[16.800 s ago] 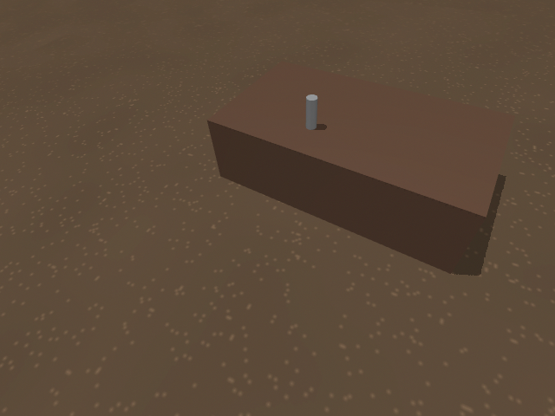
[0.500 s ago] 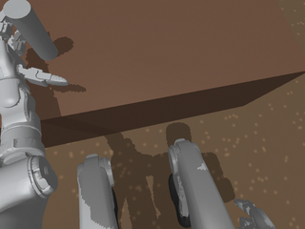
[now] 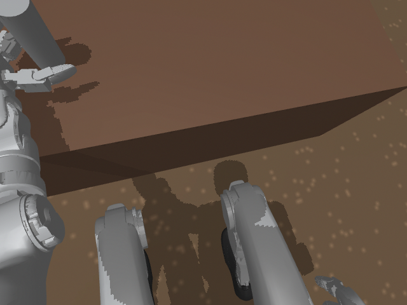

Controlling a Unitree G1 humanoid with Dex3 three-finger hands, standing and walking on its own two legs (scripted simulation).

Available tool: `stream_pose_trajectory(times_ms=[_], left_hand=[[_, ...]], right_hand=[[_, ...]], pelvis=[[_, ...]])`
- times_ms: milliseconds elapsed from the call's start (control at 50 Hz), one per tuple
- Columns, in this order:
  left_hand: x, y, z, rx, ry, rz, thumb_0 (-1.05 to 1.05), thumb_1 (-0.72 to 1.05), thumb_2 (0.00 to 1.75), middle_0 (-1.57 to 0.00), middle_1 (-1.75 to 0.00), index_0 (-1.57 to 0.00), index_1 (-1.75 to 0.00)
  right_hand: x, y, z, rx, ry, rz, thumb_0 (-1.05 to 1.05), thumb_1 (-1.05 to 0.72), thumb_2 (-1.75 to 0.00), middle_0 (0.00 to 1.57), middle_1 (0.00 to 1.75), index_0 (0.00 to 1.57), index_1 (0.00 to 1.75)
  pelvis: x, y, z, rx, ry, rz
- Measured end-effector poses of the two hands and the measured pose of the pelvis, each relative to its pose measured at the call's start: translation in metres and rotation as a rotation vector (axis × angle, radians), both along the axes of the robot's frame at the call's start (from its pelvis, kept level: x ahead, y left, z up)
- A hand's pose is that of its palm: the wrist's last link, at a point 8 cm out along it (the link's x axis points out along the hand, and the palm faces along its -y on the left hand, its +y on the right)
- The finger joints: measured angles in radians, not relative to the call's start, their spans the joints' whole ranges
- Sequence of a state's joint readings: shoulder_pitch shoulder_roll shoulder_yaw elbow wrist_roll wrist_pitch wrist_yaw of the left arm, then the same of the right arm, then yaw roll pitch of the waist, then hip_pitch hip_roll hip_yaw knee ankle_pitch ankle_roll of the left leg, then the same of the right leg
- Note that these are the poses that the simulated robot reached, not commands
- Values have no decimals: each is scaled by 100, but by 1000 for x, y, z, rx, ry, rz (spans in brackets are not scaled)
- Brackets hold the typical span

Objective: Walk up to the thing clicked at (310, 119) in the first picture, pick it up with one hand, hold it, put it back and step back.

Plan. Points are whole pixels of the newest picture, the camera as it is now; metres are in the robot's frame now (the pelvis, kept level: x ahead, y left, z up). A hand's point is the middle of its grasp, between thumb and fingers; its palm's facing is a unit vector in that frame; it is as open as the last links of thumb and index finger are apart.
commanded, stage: close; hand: left
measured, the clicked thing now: (33, 35) +0.59 +0.22 +0.02
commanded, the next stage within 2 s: settle in 0.20 s
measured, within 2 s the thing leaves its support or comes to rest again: leaves its support in 0.70 s
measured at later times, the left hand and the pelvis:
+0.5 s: hand (28, 47) +0.57 +0.23 +0.02, palm faces +0.17 -0.98 -0.04, open 8.1 cm; pelvis +0.00 +0.00 -0.01, yaw +0 degrees
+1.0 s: hand (9, 14) +0.56 +0.22 +0.09, palm faces +0.16 -0.99 -0.05, open 8.3 cm; pelvis +0.01 +0.00 +0.06, yaw +0 degrees
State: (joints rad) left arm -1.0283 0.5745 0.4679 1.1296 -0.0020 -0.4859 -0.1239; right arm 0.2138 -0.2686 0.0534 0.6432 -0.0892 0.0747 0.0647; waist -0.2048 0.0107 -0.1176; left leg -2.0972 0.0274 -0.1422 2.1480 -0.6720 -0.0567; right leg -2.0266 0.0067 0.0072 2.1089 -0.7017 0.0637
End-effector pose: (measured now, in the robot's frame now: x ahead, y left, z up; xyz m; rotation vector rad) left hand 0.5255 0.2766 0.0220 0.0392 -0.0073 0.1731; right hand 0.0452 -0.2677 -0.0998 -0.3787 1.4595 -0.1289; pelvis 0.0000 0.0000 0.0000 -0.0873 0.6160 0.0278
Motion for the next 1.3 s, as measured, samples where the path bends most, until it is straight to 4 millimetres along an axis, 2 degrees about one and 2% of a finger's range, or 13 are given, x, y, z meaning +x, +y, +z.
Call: stream_pose_trajectory(times_ms=[200,440,600,720,900,1000,1140,1300], left_hand=[[8,3,1,-5,-23,0,-1,5,65,-75,-76,-90,-79],[14,4,0,1,-33,4,-3,-12,83,-79,-94,-91,-98],[10,-4,3,16,18,-20,-5,-23,92,-82,-105,-94,-111],[2,-14,11,17,56,-35,-7,-32,94,-87,-113,-99,-118],[6,-11,56,4,29,-10,-8,-41,99,-91,-122,-104,-126],[10,-8,73,3,34,-12,-8,-44,102,-91,-125,-104,-129],[8,-4,81,-4,51,-14,-8,-44,103,-90,-127,-103,-131],[8,-3,90,0,44,-13,-8,-43,103,-89,-128,-102,-132]], right_hand=[[9,-1,-6,-3,-17,22,0,-91,-88,21,30,20,30],[18,-1,-12,3,-22,31,0,-90,-88,21,30,20,30],[18,1,-9,17,-17,10,0,-90,-89,21,30,20,30],[20,5,3,18,-34,-20,0,-90,-89,21,30,20,30],[21,6,36,2,-59,-40,0,-91,-89,21,30,20,30],[19,5,54,-10,-63,-47,0,-90,-89,21,30,20,30],[18,4,72,-18,-59,-49,0,-89,-89,21,30,20,30],[23,5,81,-14,-54,-40,0,-89,-89,21,30,20,30]], pelvis=[[-1,2,-8,-4,0,-2],[1,2,-13,-5,4,2],[2,1,-5,1,6,2],[4,1,11,2,6,2],[7,1,43,5,5,2],[9,2,58,1,6,2],[13,4,73,1,7,6],[16,4,84,3,7,8]])
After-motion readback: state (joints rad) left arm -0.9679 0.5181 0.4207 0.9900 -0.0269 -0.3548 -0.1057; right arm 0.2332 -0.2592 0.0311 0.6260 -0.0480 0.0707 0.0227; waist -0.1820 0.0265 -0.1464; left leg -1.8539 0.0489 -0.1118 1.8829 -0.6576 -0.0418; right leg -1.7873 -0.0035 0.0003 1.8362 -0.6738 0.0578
